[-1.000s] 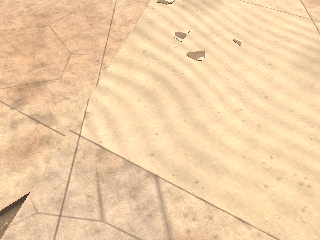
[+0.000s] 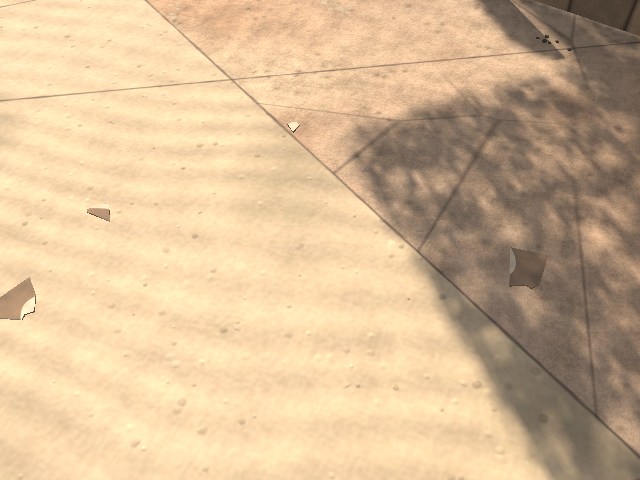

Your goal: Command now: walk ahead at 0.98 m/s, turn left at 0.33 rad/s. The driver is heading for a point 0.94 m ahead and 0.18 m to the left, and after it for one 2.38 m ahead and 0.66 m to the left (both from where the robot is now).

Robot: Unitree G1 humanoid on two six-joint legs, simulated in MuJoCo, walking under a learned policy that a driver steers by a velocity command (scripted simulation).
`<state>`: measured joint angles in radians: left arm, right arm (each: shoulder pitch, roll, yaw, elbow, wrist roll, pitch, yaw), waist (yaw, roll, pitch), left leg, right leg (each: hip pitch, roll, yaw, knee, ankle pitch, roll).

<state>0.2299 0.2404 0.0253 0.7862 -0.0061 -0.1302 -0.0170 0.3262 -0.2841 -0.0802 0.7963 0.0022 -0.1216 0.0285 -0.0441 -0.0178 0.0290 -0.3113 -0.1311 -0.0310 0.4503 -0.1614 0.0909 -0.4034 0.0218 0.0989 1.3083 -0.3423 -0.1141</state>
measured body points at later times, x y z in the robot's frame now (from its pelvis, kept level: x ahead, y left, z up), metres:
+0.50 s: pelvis +0.42 -0.01 +0.00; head +0.42 +0.00 +0.45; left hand +0.31 +0.27 -0.12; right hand +0.71 -0.19 -0.06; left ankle +0.45 +0.13 -0.63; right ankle +0.40 -0.17 -0.73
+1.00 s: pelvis +0.79 +0.23 +0.00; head +0.79 +0.22 +0.45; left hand +0.81 +0.53 -0.10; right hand +0.91 -0.02 -0.13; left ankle +0.68 +0.25 -0.73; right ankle +1.01 +0.13 -0.63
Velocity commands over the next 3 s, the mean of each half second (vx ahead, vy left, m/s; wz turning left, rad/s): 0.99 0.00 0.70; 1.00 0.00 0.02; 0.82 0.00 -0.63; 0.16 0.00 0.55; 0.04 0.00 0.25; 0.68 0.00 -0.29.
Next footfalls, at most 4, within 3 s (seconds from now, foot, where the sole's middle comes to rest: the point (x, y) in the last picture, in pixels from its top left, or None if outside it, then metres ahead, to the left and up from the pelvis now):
0.26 right None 0.44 -0.16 -0.77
0.70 left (211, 378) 0.72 0.27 -0.77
1.20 right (212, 224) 1.18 0.30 -0.77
1.62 left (169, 146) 1.51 0.45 -0.77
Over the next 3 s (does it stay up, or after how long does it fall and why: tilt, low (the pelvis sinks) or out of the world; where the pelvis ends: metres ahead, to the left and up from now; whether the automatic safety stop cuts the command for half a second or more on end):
stays up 1.73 0.39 -0.04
